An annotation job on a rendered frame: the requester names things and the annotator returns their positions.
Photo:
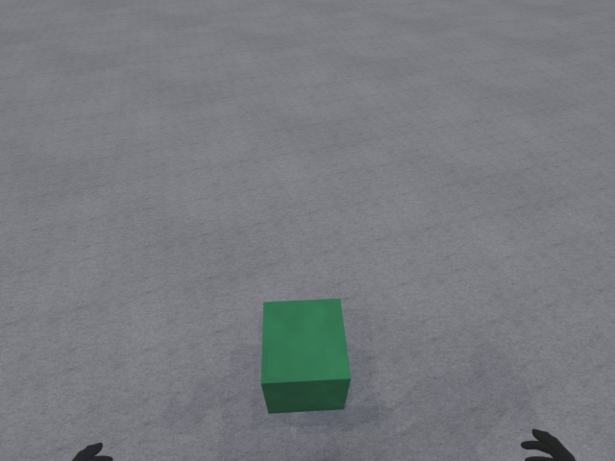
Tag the right robot hand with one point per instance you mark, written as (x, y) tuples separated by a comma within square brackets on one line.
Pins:
[(549, 444)]

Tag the carton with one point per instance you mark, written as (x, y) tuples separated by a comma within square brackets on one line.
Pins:
[(304, 362)]

